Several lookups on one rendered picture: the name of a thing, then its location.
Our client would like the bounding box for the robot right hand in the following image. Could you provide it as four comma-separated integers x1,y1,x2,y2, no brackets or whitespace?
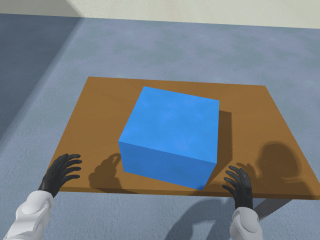
222,165,253,210

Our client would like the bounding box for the table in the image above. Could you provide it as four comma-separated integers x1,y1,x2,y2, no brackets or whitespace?
45,76,320,221

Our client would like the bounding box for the robot left hand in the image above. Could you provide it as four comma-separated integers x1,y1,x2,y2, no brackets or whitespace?
38,153,82,198

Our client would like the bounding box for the left robot forearm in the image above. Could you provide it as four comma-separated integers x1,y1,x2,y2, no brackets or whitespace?
3,190,54,240

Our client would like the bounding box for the right robot forearm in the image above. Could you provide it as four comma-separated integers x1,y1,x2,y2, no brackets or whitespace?
229,207,263,240

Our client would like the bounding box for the carton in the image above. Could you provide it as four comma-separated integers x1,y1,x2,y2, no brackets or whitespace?
118,86,219,191

